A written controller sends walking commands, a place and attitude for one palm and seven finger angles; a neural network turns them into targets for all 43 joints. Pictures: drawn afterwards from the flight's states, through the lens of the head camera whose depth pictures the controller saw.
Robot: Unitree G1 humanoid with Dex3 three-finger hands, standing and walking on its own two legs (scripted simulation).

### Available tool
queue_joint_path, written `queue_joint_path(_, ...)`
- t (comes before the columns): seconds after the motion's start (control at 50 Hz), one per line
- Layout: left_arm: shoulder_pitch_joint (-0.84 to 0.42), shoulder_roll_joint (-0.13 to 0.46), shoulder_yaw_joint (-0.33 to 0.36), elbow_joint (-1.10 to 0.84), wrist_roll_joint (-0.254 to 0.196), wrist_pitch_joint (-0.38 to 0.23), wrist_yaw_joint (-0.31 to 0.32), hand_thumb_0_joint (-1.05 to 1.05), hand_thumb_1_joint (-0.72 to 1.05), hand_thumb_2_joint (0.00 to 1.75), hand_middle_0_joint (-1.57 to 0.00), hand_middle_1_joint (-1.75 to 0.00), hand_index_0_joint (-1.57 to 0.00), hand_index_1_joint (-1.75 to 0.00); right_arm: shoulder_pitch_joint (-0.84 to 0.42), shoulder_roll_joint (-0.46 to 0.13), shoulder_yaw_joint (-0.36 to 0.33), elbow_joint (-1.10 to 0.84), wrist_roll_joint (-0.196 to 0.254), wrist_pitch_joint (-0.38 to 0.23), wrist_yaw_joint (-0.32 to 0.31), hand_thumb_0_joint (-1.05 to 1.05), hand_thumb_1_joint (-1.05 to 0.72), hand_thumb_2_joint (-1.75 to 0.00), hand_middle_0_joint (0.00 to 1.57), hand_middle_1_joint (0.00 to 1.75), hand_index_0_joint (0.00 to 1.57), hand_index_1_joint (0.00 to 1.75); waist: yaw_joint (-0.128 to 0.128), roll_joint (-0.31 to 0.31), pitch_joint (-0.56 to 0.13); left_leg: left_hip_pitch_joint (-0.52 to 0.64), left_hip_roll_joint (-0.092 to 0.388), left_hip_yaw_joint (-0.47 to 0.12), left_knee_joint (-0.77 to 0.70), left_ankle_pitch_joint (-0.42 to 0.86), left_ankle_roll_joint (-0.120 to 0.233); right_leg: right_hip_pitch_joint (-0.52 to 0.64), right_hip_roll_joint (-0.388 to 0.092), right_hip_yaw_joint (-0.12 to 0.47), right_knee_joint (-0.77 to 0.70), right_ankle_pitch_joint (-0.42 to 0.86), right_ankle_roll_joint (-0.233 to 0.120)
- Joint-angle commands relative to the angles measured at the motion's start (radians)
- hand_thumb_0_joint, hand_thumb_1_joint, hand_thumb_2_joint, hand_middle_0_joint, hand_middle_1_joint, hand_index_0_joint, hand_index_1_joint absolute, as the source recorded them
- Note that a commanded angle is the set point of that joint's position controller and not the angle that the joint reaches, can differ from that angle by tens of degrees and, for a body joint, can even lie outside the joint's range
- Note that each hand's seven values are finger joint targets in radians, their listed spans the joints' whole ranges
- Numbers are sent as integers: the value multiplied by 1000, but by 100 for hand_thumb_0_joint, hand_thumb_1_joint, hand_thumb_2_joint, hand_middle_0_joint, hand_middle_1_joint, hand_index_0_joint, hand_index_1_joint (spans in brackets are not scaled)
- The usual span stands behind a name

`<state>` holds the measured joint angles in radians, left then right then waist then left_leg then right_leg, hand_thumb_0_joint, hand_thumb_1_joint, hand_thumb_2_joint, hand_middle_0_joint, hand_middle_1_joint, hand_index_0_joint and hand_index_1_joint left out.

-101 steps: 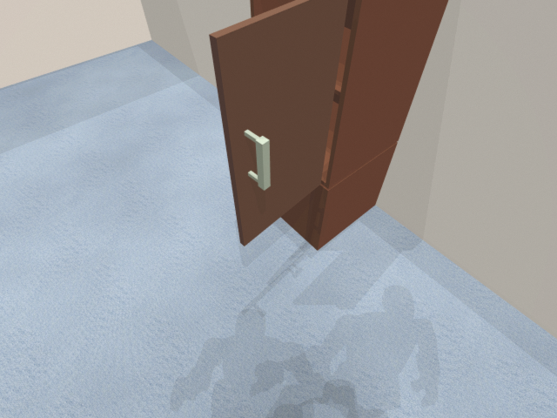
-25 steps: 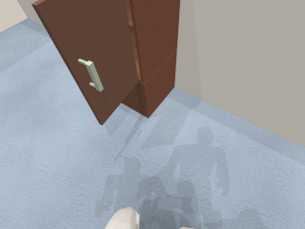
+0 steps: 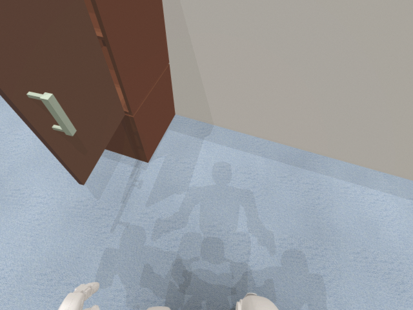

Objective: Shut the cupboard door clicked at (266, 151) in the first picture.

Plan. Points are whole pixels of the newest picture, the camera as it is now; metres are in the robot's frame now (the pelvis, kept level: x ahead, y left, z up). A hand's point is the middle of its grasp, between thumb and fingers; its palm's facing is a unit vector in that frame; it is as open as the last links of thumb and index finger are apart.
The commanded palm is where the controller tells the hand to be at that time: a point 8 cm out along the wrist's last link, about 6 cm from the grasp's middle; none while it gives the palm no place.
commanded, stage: walk around to get in front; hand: left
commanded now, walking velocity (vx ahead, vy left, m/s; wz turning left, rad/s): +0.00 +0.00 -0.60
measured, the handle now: (52, 114) +0.52 +0.44 -0.02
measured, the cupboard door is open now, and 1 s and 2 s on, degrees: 95 95 95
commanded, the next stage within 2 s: none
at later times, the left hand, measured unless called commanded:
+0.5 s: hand (151, 283) +0.17 +0.14 -0.16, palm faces -0.31 -0.93 -0.19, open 7.4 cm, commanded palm none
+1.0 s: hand (175, 273) +0.20 +0.09 -0.17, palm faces -0.56 -0.80 -0.19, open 7.4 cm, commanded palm none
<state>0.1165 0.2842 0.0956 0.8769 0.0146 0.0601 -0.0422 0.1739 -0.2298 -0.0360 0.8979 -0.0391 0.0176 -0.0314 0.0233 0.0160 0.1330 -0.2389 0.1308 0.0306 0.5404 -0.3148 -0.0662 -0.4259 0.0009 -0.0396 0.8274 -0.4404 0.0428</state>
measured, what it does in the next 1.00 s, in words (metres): steps on the spot, turning right: right foot, then left foot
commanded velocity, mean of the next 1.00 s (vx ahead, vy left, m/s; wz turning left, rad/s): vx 0.00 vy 0.00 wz -0.60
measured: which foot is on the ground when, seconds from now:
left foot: down 0.00-0.04, up 0.06-0.30, down 0.32-0.58, up 0.60-0.86, down 0.88-1.00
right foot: up 0.00-0.04, down 0.06-0.30, up 0.32-0.56, down 0.58-0.88, up 0.90-1.00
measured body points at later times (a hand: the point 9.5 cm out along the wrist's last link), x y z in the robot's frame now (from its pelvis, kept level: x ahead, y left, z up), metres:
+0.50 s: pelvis +0.00 -0.02 +0.00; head +0.06 -0.02 +0.45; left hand +0.19 +0.19 -0.14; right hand -0.05 -0.27 -0.14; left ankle +0.04 +0.12 -0.74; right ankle -0.06 -0.13 -0.69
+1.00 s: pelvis +0.00 -0.02 +0.00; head +0.07 -0.03 +0.44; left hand +0.23 +0.13 -0.16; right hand -0.08 -0.28 -0.12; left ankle +0.08 +0.07 -0.74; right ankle -0.10 -0.12 -0.67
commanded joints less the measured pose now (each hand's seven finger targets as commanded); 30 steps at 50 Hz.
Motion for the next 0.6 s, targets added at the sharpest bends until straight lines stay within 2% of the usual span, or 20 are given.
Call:
queue_joint_path(0.0,133,114,18,-29,4,-37,1,0,90,90,-20,-30,-20,-30,8,-213,-67,-76,18,-9,-5,0,-90,-90,20,30,20,30,30,61,-204,-86,101,46,174,362,56,384,-40,24,-380,397,-56)
queue_joint_path(0.02,188,247,43,-13,16,-47,21,0,90,90,-20,-30,-20,-30,-8,-119,-47,-120,31,-9,0,0,-90,-90,20,30,20,30,51,-337,-223,-349,-58,141,432,-186,-13,526,-336,454,-465,763,-178)
queue_joint_path(0.04,233,278,45,-1,2,-43,35,0,90,90,-20,-30,-20,-30,-37,-143,-36,-134,36,0,-9,0,-90,-90,20,30,20,30,94,-336,-238,-352,-45,-5,576,-361,-1,448,-416,493,-460,836,-284)
queue_joint_path(0.06,181,246,48,-15,5,-31,45,0,90,90,-20,-30,-20,-30,-66,-126,-38,-138,36,0,-10,0,-90,-90,20,30,20,30,63,-237,-194,-372,-36,-34,619,-317,5,400,-358,477,-429,779,-304)
queue_joint_path(0.08,117,210,42,-31,13,-30,56,0,90,90,-20,-30,-20,-30,-45,-134,-35,-110,35,-1,-15,0,-90,-90,20,30,20,30,30,-298,-218,-372,-23,-49,619,-276,1,401,-298,436,-392,767,-291)
queue_joint_path(0.12,59,172,28,-51,13,-29,60,0,90,90,-20,-30,-20,-30,-30,-116,-31,-87,35,3,-9,0,-90,-90,20,30,20,30,0,-223,-220,-268,-37,-25,521,-211,-8,311,-242,354,-386,742,-255)
queue_joint_path(0.2,9,183,25,-62,16,-21,50,0,90,90,-20,-30,-20,-30,38,-86,-28,-59,35,6,1,0,-90,-90,20,30,20,30,-32,-159,-186,-88,-91,25,229,-100,2,153,-191,381,-417,466,-219)
queue_joint_path(0.24,-32,161,20,-66,8,-15,46,0,90,90,-20,-30,-20,-30,125,-98,-29,-33,35,-4,-5,0,-90,-90,20,30,20,30,-80,-144,-180,60,-98,28,12,18,12,56,-145,375,-382,336,-162)
queue_joint_path(0.26,-31,122,9,-76,1,-10,41,0,90,90,-20,-30,-20,-30,156,-144,-39,-27,30,-12,-10,0,-90,-90,20,30,20,30,-87,-22,-191,156,-13,-76,-148,-7,43,-46,-67,320,-297,195,-108)
queue_joint_path(0.28,-5,54,-5,-98,-11,-3,29,0,90,90,-20,-30,-20,-30,165,-260,-58,-36,8,-23,-14,0,-90,-90,20,30,20,30,-83,304,-174,184,267,-399,-309,-70,147,-195,75,155,-39,-73,-39)
queue_joint_path(0.3,-43,88,2,-119,-3,-10,20,0,90,90,-20,-30,-20,-30,158,-297,-61,-55,5,-26,-24,0,-90,-90,20,30,20,30,-85,239,-157,53,403,-490,-346,-17,248,-157,37,103,185,-170,-16)
queue_joint_path(0.32,-56,94,12,-108,10,-13,12,0,90,90,-20,-30,-20,-30,135,-270,-57,-58,-1,-37,-18,0,-90,-90,20,30,20,30,-67,117,-151,20,367,-456,-317,100,267,-142,16,113,310,-126,-14)
queue_joint_path(0.36,-31,62,10,-83,6,-11,1,0,90,90,-20,-30,-20,-30,47,-225,-44,-76,1,-36,-16,0,-90,-90,20,30,20,30,-24,206,-139,25,258,-214,-232,311,221,-138,-23,65,324,-74,4)
queue_joint_path(0.4,-45,27,-4,-82,3,-8,-6,0,90,90,-20,-30,-20,-30,68,-202,-42,-60,-3,-30,-17,0,-90,-90,20,30,20,30,-35,204,-159,78,194,-55,-164,488,180,-66,-20,1,165,-68,7)
queue_joint_path(0.46,-45,19,-12,-82,-1,-19,-5,0,90,90,-20,-30,-20,-30,122,-222,-56,-38,1,-24,-9,0,-90,-90,20,30,20,30,-63,220,-192,125,202,0,-92,565,160,46,10,-62,-56,-40,-11)
queue_joint_path(0.5,10,31,-6,-64,-2,-27,-1,0,90,90,-20,-30,-20,-30,110,-231,-64,-35,9,-17,-4,0,-90,-90,20,30,20,30,-34,197,-205,88,192,43,-14,509,114,184,20,-76,-268,125,-28)
queue_joint_path(0.52,74,81,5,-44,2,-34,4,0,90,90,-20,-30,-20,-30,91,-217,-65,-45,19,-15,-1,0,-90,-90,20,30,20,30,-3,107,-213,-15,159,76,91,385,63,328,-19,-22,-402,295,-49)
queue_joint_path(0.54,133,198,29,-23,15,-44,21,0,90,90,-20,-30,-20,-30,69,-139,-53,-85,30,-12,4,0,-90,-90,20,30,20,30,22,-242,-212,-273,26,183,308,9,-8,497,-278,327,-487,618,-139)
queue_joint_path(0.56,192,252,38,-9,2,-40,35,0,90,90,-20,-30,-20,-30,-6,-120,-37,-127,30,-1,0,0,-90,-90,20,30,20,30,76,-319,-196,-349,-34,82,489,-349,-17,431,-418,442,-481,884,-243)
queue_joint_path(0.58,178,253,41,-16,1,-34,40,0,90,90,-20,-30,-20,-30,-29,-98,-32,-132,35,2,-1,0,-90,-90,20,30,20,30,66,-238,-162,-384,-24,7,552,-322,-6,381,-375,428,-451,812,-286)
